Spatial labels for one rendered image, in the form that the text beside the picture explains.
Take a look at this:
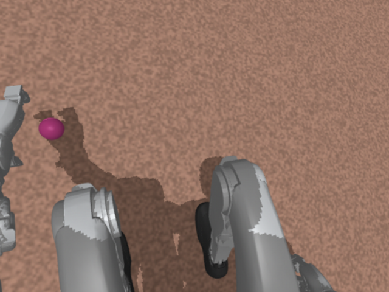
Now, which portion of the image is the right robot foot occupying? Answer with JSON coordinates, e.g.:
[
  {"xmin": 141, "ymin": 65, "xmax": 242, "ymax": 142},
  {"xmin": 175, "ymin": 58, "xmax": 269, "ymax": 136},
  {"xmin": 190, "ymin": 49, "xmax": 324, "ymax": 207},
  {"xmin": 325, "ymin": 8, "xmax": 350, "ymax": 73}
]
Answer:
[{"xmin": 195, "ymin": 202, "xmax": 228, "ymax": 279}]

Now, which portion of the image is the ball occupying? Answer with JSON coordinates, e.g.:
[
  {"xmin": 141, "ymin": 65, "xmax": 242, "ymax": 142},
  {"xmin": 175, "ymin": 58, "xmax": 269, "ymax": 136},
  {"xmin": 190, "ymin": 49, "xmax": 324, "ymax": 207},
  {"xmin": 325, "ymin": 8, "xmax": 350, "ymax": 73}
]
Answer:
[{"xmin": 39, "ymin": 118, "xmax": 64, "ymax": 140}]

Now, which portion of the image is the left robot arm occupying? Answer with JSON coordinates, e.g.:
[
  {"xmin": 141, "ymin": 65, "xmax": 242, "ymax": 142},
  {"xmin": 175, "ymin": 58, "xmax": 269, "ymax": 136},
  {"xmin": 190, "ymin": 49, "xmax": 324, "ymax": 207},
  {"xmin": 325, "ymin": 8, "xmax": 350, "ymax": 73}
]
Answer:
[{"xmin": 0, "ymin": 135, "xmax": 16, "ymax": 292}]

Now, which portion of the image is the right robot hand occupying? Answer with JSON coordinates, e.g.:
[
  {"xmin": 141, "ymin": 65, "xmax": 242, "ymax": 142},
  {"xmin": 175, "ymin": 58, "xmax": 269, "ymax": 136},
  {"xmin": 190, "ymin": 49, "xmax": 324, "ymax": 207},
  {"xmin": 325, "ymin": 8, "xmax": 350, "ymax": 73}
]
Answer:
[{"xmin": 291, "ymin": 254, "xmax": 334, "ymax": 292}]

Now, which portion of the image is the left robot foot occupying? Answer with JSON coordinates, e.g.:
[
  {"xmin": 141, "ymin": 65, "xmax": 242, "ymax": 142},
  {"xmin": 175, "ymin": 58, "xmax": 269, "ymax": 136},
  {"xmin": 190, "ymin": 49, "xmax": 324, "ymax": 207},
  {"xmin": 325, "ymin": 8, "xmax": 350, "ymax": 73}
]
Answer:
[{"xmin": 120, "ymin": 232, "xmax": 134, "ymax": 292}]

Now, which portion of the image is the left robot hand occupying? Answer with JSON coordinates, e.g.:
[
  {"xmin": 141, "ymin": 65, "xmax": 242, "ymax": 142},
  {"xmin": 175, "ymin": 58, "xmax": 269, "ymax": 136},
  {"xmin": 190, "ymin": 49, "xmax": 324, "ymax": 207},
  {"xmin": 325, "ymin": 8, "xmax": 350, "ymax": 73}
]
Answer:
[{"xmin": 0, "ymin": 85, "xmax": 30, "ymax": 167}]

